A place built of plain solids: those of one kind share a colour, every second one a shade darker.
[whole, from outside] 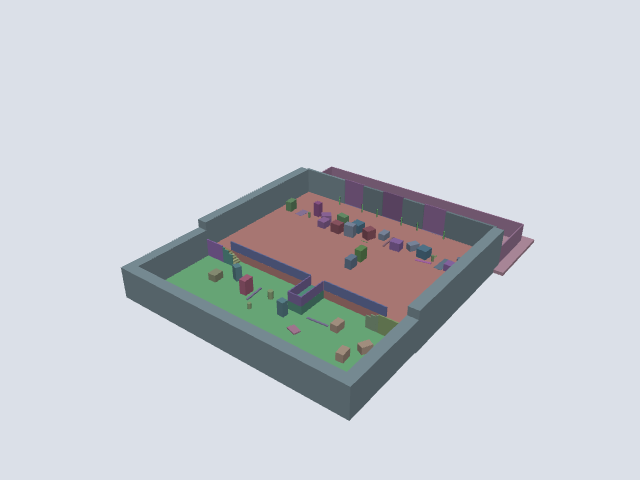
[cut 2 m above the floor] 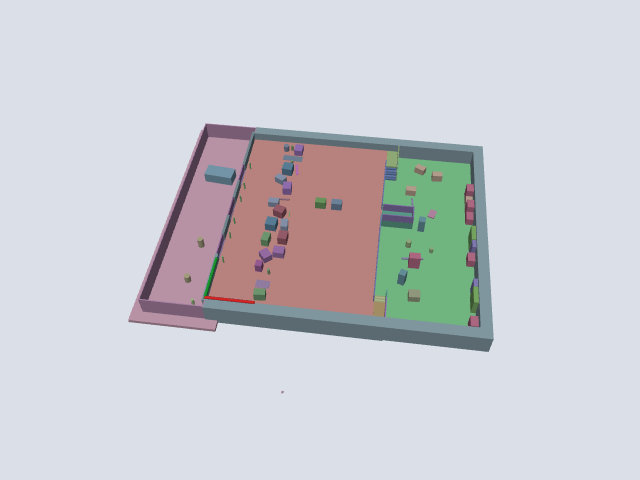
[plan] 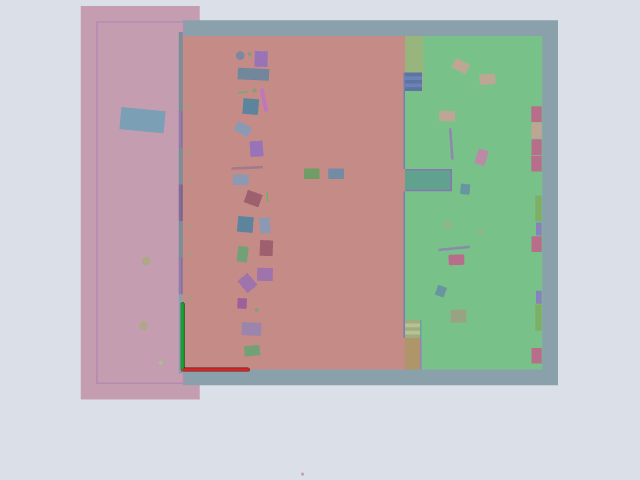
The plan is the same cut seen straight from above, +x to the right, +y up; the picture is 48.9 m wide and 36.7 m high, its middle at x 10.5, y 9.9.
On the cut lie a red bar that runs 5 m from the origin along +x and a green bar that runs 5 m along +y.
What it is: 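In the sunken store; 6 risers of 0.165 m up to the hall's floor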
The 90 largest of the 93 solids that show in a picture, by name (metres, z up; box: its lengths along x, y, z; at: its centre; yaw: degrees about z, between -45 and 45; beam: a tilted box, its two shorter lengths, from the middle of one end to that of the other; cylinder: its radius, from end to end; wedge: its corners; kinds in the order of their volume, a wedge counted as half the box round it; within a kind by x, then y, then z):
{
 "floor_hall_stone_1": {"box": [17.0, 25.5, 1.55], "at": [8.5, 12.75, -0.78]},
 "wall_timber_1": {"box": [0.3, 6.05, 4.75], "at": [-0.15, 2.73, 0.82]},
 "wall_timber_2": {"box": [0.3, 2.8, 4.75], "at": [-0.15, 9.95, 0.82]},
 "wall_timber_3": {"box": [0.3, 2.8, 4.75], "at": [-0.15, 15.55, 0.82]},
 "wall_timber_4": {"box": [0.3, 6.05, 4.75], "at": [-0.15, 22.77, 0.82]},
 "wall_timber_5": {"box": [18.2, 1.2, 4.75], "at": [9.1, -0.6, 0.82]},
 "wall_timber_6": {"box": [18.2, 1.2, 4.75], "at": [9.1, 26.1, 0.82]},
 "wall_timber_7": {"box": [12.9, 1.2, 3.6], "at": [22.25, -0.6, 0.41]},
 "wall_timber_8": {"box": [12.9, 1.2, 3.6], "at": [22.25, 26.1, 0.41]},
 "wall_timber_9": {"box": [1.2, 27.9, 3.6], "at": [28.1, 12.75, 0.41]},
 "yard_yard_gravel_1": {"box": [9.1, 30.1, 0.4], "at": [-3.25, 12.75, -1.35]},
 "floor_sunk_stone_1": {"box": [10.5, 25.5, 0.4], "at": [22.25, 12.75, -1.19]},
 "fence_metal_1": {"box": [0.12, 27.74, 2.6], "at": [-6.56, 12.75, -0.25]},
 "fence_metal_2": {"box": [6.74, 0.12, 2.6], "at": [-3.25, -1.06, -0.25]},
 "fence_metal_3": {"box": [6.74, 0.12, 2.6], "at": [-3.25, 26.56, -0.25]},
 "pallets_1": {"box": [1.2, 0.8, 1.73], "at": [20.93, 8.38, -0.12], "yaw": 1.7},
 "pallets_2": {"box": [0.8, 1.2, 1.46], "at": [27.06, 1.05, -0.26]},
 "pallets_3": {"box": [0.8, 1.2, 1.02], "at": [27.06, 9.59, -0.48]},
 "pallets_4": {"box": [0.8, 1.2, 0.91], "at": [27.06, 15.74, -0.53]},
 "pallets_5": {"box": [0.8, 1.2, 1.63], "at": [27.06, 17.0, -0.17]},
 "pallets_6": {"box": [0.8, 1.2, 1.7], "at": [27.06, 19.52, -0.14]},
 "skip_yard_1": {"box": [3.4, 1.7, 1.22], "at": [-3.07, 19.06, -0.54], "yaw": -5.5},
 "floor_gangwaybrink_metal_1": {"box": [3.6, 1.7, 1.04], "at": [18.8, 14.48, -0.52]},
 "floor_sunklande_stone_1": {"box": [1.3, 2.8, 1.39], "at": [17.65, 24.1, -0.69]},
 "floor_sill_concrete_1": {"box": [0.3, 2.8, 1.55], "at": [-0.15, 7.15, -0.78]},
 "floor_sill_concrete_2": {"box": [0.3, 2.8, 1.55], "at": [-0.15, 12.75, -0.78]},
 "floor_sill_concrete_3": {"box": [0.3, 2.8, 1.55], "at": [-0.15, 18.35, -0.78]},
 "shelf_1": {"box": [0.5, 2.0, 1.91], "at": [27.21, 3.97, -0.03]},
 "shelf_2": {"box": [0.5, 2.0, 1.94], "at": [27.21, 12.31, -0.02]},
 "floor_sunklandw_stone_1": {"box": [1.15, 2.4, 1.39], "at": [17.57, 1.2, -0.69]},
 "load_cartons_1": {"box": [1.2, 0.8, 0.84], "at": [20.22, 19.37, -0.57], "yaw": -1.7},
 "load_cartons_2": {"box": [1.2, 0.8, 0.82], "at": [21.26, 23.21, -0.58], "yaw": -26.6},
 "load_cartons_3": {"box": [1.2, 0.8, 0.93], "at": [23.3, 22.19, -0.53], "yaw": 4.0},
 "load_cartons_4": {"box": [0.8, 1.2, 0.91], "at": [27.06, 18.26, -0.53]},
 "shutter_metal_1": {"box": [0.12, 2.8, 3.3], "at": [-0.2, 7.15, 1.65]},
 "shutter_metal_2": {"box": [0.12, 2.8, 3.3], "at": [-0.2, 12.75, 1.65]},
 "shutter_metal_3": {"box": [0.12, 2.8, 3.3], "at": [-0.2, 18.35, 1.65]},
 "load_drums_hall_1": {"box": [1.2, 1.2, 1.04], "at": [4.79, 11.09, 0.52], "yaw": -4.9},
 "load_drums_hall_2": {"box": [1.2, 1.2, 1.03], "at": [5.2, 20.1, 0.52], "yaw": -4.8},
 "load_cartons_hall_1": {"box": [1.2, 0.8, 0.76], "at": [4.44, 14.51, 0.38], "yaw": -0.7},
 "load_cartons_hall_2": {"box": [1.2, 0.8, 0.77], "at": [4.61, 18.39, 0.39], "yaw": -28.1},
 "load_cartons_hall_3": {"box": [0.8, 1.2, 1.47], "at": [6.27, 11.02, 0.73], "yaw": 6.2},
 "ibc_hall_1": {"box": [1.2, 1.0, 1.16], "at": [5.39, 13.07, 0.58], "yaw": -19.3},
 "ibc_hall_2": {"box": [1.0, 1.2, 1.16], "at": [6.4, 9.28, 0.58], "yaw": -2.3},
 "rail_brink_1": {"box": [0.12, 5.0, 1.1], "at": [16.94, 4.9, 0.55]},
 "rail_brink_2": {"box": [0.12, 6.23, 1.1], "at": [16.94, 10.52, 0.55]},
 "rail_brink_3": {"box": [0.12, 2.37, 1.1], "at": [16.94, 16.52, 0.55]},
 "rail_brink_4": {"box": [0.12, 5.0, 1.1], "at": [16.94, 20.2, 0.55]},
 "stair_sunke_concrete_1": {"box": [1.3, 1.4, 0.21], "at": [17.65, 22.0, -0.93]},
 "stair_sunke_concrete_2": {"box": [1.3, 1.12, 0.38], "at": [17.65, 22.14, -0.85]},
 "stair_sunke_concrete_3": {"box": [1.3, 0.84, 0.55], "at": [17.65, 22.28, -0.77]},
 "stair_sunke_concrete_4": {"box": [1.3, 0.56, 0.71], "at": [17.65, 22.42, -0.69]},
 "stair_sunke_concrete_5": {"box": [1.3, 0.28, 0.88], "at": [17.65, 22.56, -0.6]},
 "load_bales_hall_1": {"box": [0.8, 1.2, 1.22], "at": [4.59, 8.81, 0.61], "yaw": -6.7},
 "load_bales_hall_2": {"box": [1.2, 0.8, 1.25], "at": [5.31, 1.43, 0.62], "yaw": 5.1},
 "load_crate_hall_1": {"box": [1.0, 1.2, 1.02], "at": [5.65, 16.87, 0.51], "yaw": 3.5},
 "load_crate_hall_2": {"box": [1.0, 1.2, 0.83], "at": [6.0, 23.74, 0.41], "yaw": -1.8},
 "stair_sunkw_concrete_1": {"box": [1.15, 0.28, 0.88], "at": [17.57, 2.54, -0.6]},
 "stair_sunkw_concrete_2": {"box": [1.15, 0.56, 0.71], "at": [17.57, 2.68, -0.69]},
 "stair_sunkw_concrete_3": {"box": [1.15, 0.84, 0.55], "at": [17.57, 2.82, -0.77]},
 "stair_sunkw_concrete_4": {"box": [1.15, 1.12, 0.38], "at": [17.57, 2.96, -0.85]},
 "stair_sunkw_concrete_5": {"box": [1.15, 1.4, 0.21], "at": [17.57, 3.1, -0.93]},
 "stillage_hall_1": {"box": [1.0, 1.2, 0.82], "at": [4.96, 6.61, 0.41], "yaw": 39.6},
 "stillage_hall_2": {"box": [1.2, 1.0, 0.84], "at": [6.29, 7.27, 0.42], "yaw": -1.7},
 "cage_1": {"box": [0.72, 0.8, 1.7], "at": [19.74, 5.99, -0.14], "yaw": -20.4},
 "cage_2": {"box": [0.72, 0.8, 1.67], "at": [21.6, 13.78, -0.15], "yaw": -4.6},
 "cabinet_1": {"box": [0.45, 1.0, 1.86], "at": [27.23, 5.53, -0.06]},
 "cabinet_2": {"box": [0.45, 1.0, 1.91], "at": [27.23, 10.75, -0.03]},
 "load_bales_pinch_1": {"box": [1.2, 0.8, 1.42], "at": [9.87, 14.96, 0.71]},
 "rail_gangwaybrink_1": {"box": [3.48, 0.12, 1.1], "at": [18.8, 13.69, 0.55]},
 "rail_gangwaybrink_2": {"box": [3.48, 0.12, 1.1], "at": [18.8, 15.27, 0.55]},
 "rail_gangwaybrink_3": {"box": [0.12, 1.7, 1.1], "at": [20.54, 14.48, 0.55]},
 "load_sacks_pinch_1": {"box": [1.2, 0.8, 1.17], "at": [11.73, 14.96, 0.58]},
 "cage_hall_1": {"box": [0.72, 0.8, 1.72], "at": [4.54, 5.05, 0.86], "yaw": -2.9},
 "stillage_1": {"box": [1.2, 1.0, 0.83], "at": [21.08, 4.08, -0.58], "yaw": 2.8},
 "tyres_yard_1": {"cylinder": 0.33, "from": [-3.0, 3.35, -1.15], "to": [-3.0, 3.35, -0.23]},
 "tyres_yard_2": {"cylinder": 0.33, "from": [-2.77, 8.29, -1.15], "to": [-2.77, 8.29, 0.04]},
 "rail_sunklande_1": {"box": [0.12, 2.8, 2.09], "at": [18.36, 24.1, 0.06]},
 "rail_sunklandw_1": {"box": [0.12, 2.4, 2.09], "at": [18.21, 1.2, 0.06]},
 "tyres_hall_1": {"cylinder": 0.33, "from": [4.4, 24.0, 0.0], "to": [4.4, 24.0, 0.76]},
 "drum_1": {"cylinder": 0.29, "from": [20.25, 11.06, -0.99], "to": [20.25, 11.06, -0.1]},
 "rail_sunke_1": {"box": [0.12, 0.56, 1.43], "at": [18.36, 21.58, -0.28]},
 "rail_sunke_2": {"box": [0.12, 0.56, 1.76], "at": [18.36, 22.14, -0.11]},
 "rail_sunkw_1": {"box": [0.12, 0.56, 1.76], "at": [18.21, 2.96, -0.11]},
 "rail_sunkw_2": {"box": [0.12, 0.56, 1.43], "at": [18.21, 3.52, -0.28]},
 "pallet_1": {"box": [0.8, 1.2, 0.19], "at": [22.86, 16.23, -0.94], "yaw": -18.2},
 "mat_hall_1": {"box": [2.4, 0.9, 0.07], "at": [5.41, 22.58, -0.02], "yaw": -2.7},
 "plate_hall_1": {"box": [1.5, 1.0, 0.07], "at": [5.26, 3.09, -0.02], "yaw": -2.5},
 "baulk_hall_1": {"box": [2.4, 0.2, 0.18], "at": [4.93, 15.41, 0.04], "yaw": 2.7},
 "baulk_1": {"box": [2.4, 0.2, 0.18], "at": [20.76, 9.26, -0.95], "yaw": 5.6}
}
